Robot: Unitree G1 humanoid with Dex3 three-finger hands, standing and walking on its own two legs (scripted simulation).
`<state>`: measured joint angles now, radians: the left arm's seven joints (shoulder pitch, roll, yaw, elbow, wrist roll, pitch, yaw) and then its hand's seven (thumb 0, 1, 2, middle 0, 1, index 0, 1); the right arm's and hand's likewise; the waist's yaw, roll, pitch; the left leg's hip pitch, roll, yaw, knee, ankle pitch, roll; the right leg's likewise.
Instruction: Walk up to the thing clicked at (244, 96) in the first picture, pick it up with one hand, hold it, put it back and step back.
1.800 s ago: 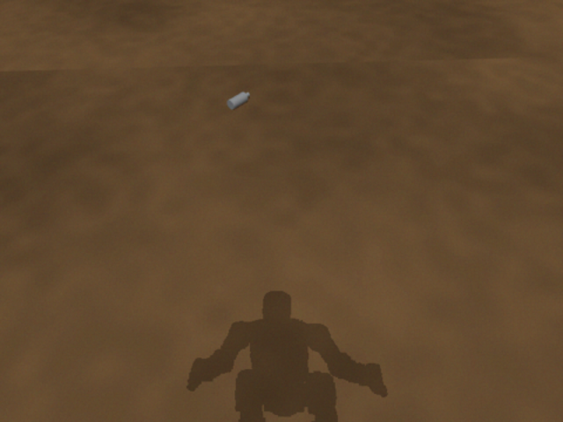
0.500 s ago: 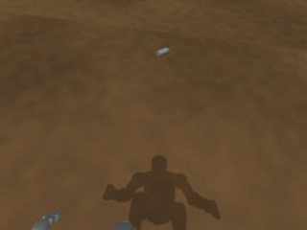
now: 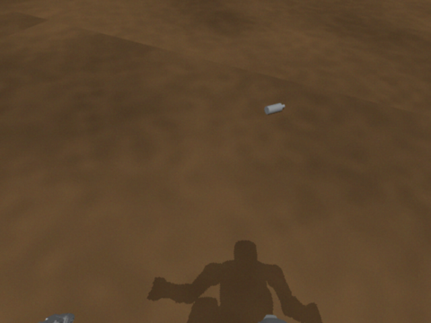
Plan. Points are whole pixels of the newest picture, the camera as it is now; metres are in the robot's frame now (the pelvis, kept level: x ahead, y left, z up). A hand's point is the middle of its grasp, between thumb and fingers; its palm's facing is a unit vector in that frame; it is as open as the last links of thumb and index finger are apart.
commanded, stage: walk up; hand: left
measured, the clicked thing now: (275, 108) +1.79 -0.42 -0.74
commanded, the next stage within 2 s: none
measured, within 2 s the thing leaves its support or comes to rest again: neither
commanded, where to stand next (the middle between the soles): +1.59 -0.82 m, yaw +31 degrees
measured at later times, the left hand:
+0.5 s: hand (154, 290) +0.23 +0.16 -0.18, palm faces +0.25 -0.91 -0.34, open 7.4 cm
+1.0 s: hand (213, 159) +0.61 +0.05 -0.13, palm faces +0.27 -0.90 -0.35, open 7.3 cm
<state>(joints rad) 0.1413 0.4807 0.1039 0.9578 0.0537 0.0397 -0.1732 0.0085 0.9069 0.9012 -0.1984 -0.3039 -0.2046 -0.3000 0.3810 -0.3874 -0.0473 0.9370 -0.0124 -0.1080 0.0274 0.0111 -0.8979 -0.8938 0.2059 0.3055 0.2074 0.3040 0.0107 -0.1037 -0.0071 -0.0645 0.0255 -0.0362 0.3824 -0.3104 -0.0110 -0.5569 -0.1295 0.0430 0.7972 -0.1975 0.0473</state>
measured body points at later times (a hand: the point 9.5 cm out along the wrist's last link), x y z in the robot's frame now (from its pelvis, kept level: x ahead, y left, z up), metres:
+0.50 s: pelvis +0.30 -0.12 -0.03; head +0.31 -0.09 +0.42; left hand +0.22 +0.21 -0.15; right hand +0.51 -0.40 -0.10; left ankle +0.39 -0.03 -0.74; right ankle +0.16 -0.19 -0.73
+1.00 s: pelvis +0.57 -0.26 -0.02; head +0.59 -0.25 +0.43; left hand +0.60 +0.09 -0.11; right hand +0.71 -0.60 -0.12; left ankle +0.46 -0.10 -0.66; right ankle +0.68 -0.35 -0.74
